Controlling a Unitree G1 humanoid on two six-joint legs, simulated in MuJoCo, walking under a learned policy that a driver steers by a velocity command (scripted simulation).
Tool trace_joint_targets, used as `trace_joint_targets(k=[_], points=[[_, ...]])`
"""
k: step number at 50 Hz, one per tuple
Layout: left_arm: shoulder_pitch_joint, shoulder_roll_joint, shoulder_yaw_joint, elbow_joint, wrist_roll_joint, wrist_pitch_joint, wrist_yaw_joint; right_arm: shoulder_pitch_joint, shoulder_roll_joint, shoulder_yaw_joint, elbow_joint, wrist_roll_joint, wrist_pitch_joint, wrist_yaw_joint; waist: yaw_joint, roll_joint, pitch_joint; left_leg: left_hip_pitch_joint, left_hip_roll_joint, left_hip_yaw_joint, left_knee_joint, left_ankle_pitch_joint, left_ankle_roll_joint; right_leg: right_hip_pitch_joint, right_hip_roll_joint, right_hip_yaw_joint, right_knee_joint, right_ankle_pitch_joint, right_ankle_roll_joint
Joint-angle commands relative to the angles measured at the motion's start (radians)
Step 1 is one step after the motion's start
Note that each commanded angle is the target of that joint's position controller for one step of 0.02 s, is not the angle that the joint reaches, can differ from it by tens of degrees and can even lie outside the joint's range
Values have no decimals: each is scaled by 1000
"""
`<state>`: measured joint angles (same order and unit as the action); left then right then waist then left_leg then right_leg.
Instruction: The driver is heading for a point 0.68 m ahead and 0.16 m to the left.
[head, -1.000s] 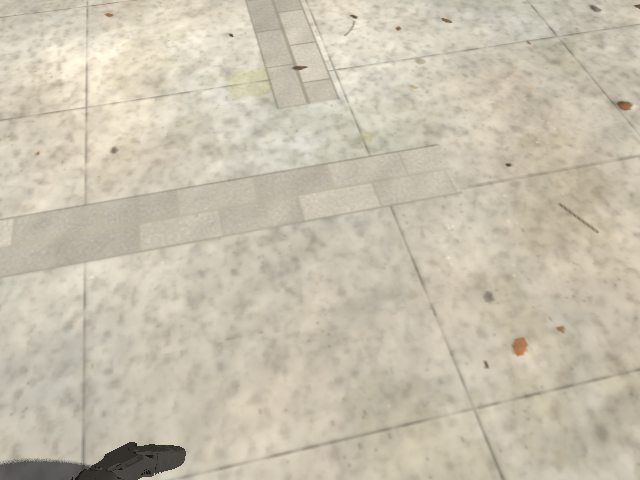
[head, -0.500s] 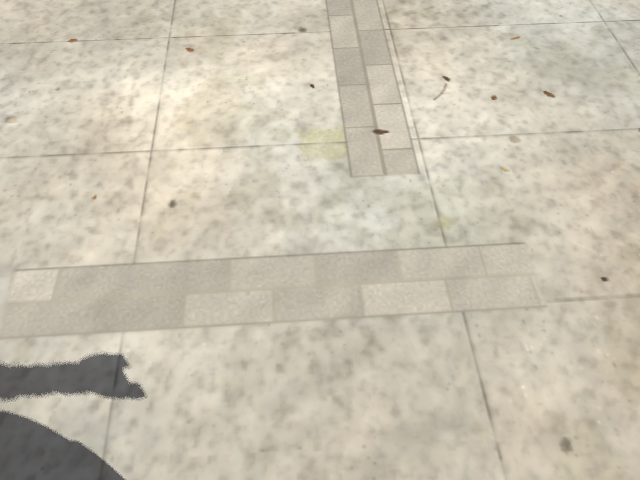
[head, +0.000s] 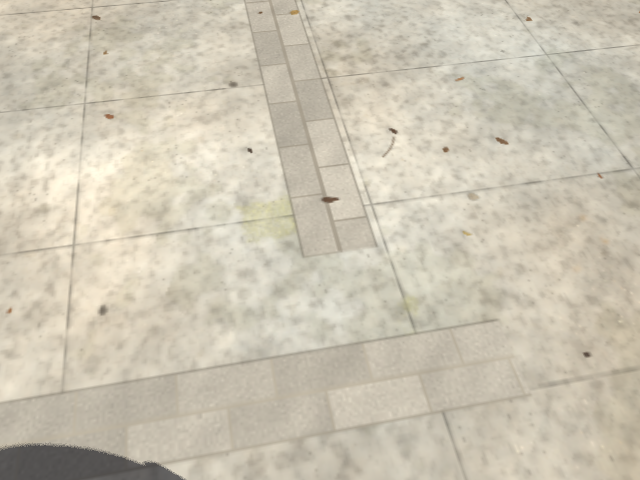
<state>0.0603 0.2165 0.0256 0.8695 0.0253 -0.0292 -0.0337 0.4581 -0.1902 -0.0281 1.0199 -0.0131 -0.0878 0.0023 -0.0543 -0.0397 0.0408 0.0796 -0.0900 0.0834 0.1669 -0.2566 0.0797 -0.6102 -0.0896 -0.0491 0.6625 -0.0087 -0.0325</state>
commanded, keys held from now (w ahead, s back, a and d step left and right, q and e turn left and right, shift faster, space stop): w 0.16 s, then w+q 0.70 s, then no key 0.14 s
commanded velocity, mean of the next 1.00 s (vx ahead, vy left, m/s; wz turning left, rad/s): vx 0.48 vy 0.00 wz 0.34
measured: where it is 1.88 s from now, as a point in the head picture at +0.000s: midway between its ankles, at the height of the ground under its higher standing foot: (260, 388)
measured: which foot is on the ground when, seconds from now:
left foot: down 0.00-0.14, up 0.16-0.66, down 0.68-1.00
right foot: up 0.00-0.10, down 0.12-0.66, up 0.68-1.00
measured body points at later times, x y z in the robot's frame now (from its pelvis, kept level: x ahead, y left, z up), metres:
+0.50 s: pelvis +0.28 -0.04 +0.00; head +0.30 -0.04 +0.45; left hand +0.21 +0.20 -0.14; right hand +0.42 -0.26 -0.14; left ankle +0.41 +0.12 -0.68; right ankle +0.21 -0.10 -0.74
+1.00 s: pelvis +0.54 +0.05 +0.00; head +0.57 +0.08 +0.45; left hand +0.59 +0.35 -0.12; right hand +0.65 -0.20 -0.13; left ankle +0.48 +0.07 -0.74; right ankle +0.73 -0.06 -0.68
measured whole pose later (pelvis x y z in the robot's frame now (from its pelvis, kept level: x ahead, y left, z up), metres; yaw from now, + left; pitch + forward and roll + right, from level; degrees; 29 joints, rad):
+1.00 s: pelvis +0.54 +0.05 +0.00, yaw +24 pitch +1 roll +0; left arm 0.08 0.25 0.04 0.81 0.03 -0.03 -0.01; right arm 0.35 -0.25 -0.07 0.95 0.00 -0.05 0.00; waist -0.04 -0.04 0.07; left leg -0.08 -0.15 -0.05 0.30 -0.22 0.13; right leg -0.65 -0.12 0.02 0.85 -0.13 0.04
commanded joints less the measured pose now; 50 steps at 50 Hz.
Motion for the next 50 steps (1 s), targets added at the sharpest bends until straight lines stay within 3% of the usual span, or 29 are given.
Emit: trace_joint_targets(k=[1,4,5,6,7,8,9,10,11,12,14,17,22,27,30,32,33,34,35,36,37,38,39,40,42,43,45,47,50], points=[[-120,65,9,-89,-1,-19,4,63,-149,-28,-6,-8,-4,-13,4,103,77,7,307,-118,-4,530,112,-16,29,-22,-64,-26,-28],[-17,87,23,-64,0,-33,14,21,-170,-33,0,-14,0,-22,65,116,24,44,316,-91,153,840,86,156,91,-47,-121,-146,-79],[118,101,34,-19,3,-40,22,5,-175,-34,1,-13,4,-21,124,104,-43,25,293,-69,309,912,71,312,125,-63,-172,-142,-102],[301,142,52,40,19,-51,33,-2,-161,-28,-7,-8,5,-19,191,72,-146,-109,252,-40,529,781,52,567,79,-8,-192,-129,-139],[446,245,80,59,43,-55,45,45,-88,-9,-47,24,2,-9,202,-91,-290,-414,148,18,888,360,12,865,-201,367,-227,-265,-227],[424,259,87,60,14,-38,35,91,-101,-22,-38,27,2,-5,168,-197,-366,-622,-2,-61,1138,-269,3,940,-343,753,-380,-264,-317],[300,215,78,41,-11,-32,31,7,-154,-38,-49,9,8,-10,125,-57,-212,-699,78,-147,1175,-194,19,810,-299,606,-390,-313,-278],[217,144,60,26,-14,-38,29,-56,-134,-34,-63,6,4,-5,105,-2,-95,-695,118,-146,1129,-111,22,656,-265,467,-429,-285,-248],[180,97,46,28,-8,-46,29,-72,-106,-31,-60,7,8,-2,73,19,-31,-655,153,-143,1059,-61,22,547,-217,360,-474,-238,-199],[176,70,38,43,-10,-54,34,-71,-97,-33,-59,-10,21,2,48,-4,-1,-610,171,-147,1009,-38,14,475,-179,280,-496,-178,-163],[213,59,32,67,-7,-73,38,-41,-71,-30,-44,-21,48,15,27,-18,-2,-562,171,-138,988,-9,0,430,-153,187,-521,-91,-141],[263,93,39,90,-10,-91,39,-130,-70,-34,-76,-16,66,26,24,-11,29,-663,188,-129,935,84,-14,452,-142,86,-558,-33,-131],[318,83,32,109,-10,-91,45,-319,-59,-25,-144,-9,62,37,56,-11,66,-737,180,-73,696,254,-29,511,-107,-52,-559,104,-100],[409,100,32,144,-7,-82,64,-461,-50,-11,-206,-15,59,45,98,-15,82,-717,148,29,497,256,7,658,-144,-132,-506,293,-89],[398,127,38,146,-2,-68,76,-425,-70,-21,-209,-19,59,42,62,-45,45,-628,85,76,458,129,62,744,-168,-179,-366,646,-80],[374,157,48,137,3,-53,80,-295,-100,-39,-175,-22,59,36,2,-69,-34,-481,16,99,444,22,113,755,-176,-200,-141,840,-81],[362,169,51,127,1,-44,76,-176,-127,-55,-141,-27,52,31,-49,-56,-101,-326,-9,83,382,21,143,695,-172,-207,52,772,-73],[338,166,50,98,-4,-44,69,-27,-199,-85,-104,-41,47,19,-124,21,-183,-91,90,-84,302,-30,200,502,-146,-214,342,511,-44],[379,49,30,29,-18,-51,42,-36,-309,-113,-119,-37,53,7,-47,279,-258,226,401,-621,243,-14,369,32,70,-182,737,-453,16],[241,132,46,-8,-11,-65,36,-22,-302,-111,-121,-6,67,7,-82,128,-278,233,425,-805,123,-23,378,-109,111,56,823,-500,10],[173,122,41,-41,-21,-81,31,-91,-275,-103,-120,-1,69,-2,-51,89,-133,120,410,-645,98,37,336,-174,40,86,765,-388,0],[185,121,39,-34,-22,-91,33,-137,-219,-90,-123,2,65,-3,-6,18,-66,-5,373,-555,79,155,290,-120,6,80,666,-319,0],[197,118,42,-25,-10,-82,36,-181,-189,-81,-130,4,58,-6,35,-11,-26,-102,321,-471,70,264,254,-60,-15,81,596,-304,11],[222,111,40,-24,10,-61,36,-203,-164,-72,-134,12,50,-9,67,1,-28,-167,280,-409,60,339,236,7,-25,83,548,-299,29],[229,93,39,-33,24,-25,28,-186,-173,-68,-132,19,29,-8,87,20,-36,-213,237,-356,54,423,229,46,-27,72,477,-305,58],[211,87,37,-44,24,-14,25,-169,-192,-72,-129,19,23,-7,87,31,-31,-231,222,-339,48,435,225,39,-26,61,438,-285,70],[156,85,35,-66,18,-6,25,-135,-206,-73,-125,14,19,-6,77,48,-4,-243,205,-289,60,645,197,17,-19,34,352,-211,87],[102,82,30,-85,12,-5,26,-102,-196,-67,-118,12,24,-5,56,71,-9,-228,174,-233,103,836,141,25,-2,13,256,-138,85],[31,78,19,-110,-2,-7,27,-55,-182,-57,-107,10,33,-11,12,114,-38,-163,156,-207,140,914,76,52,34,-4,120,-32,58]])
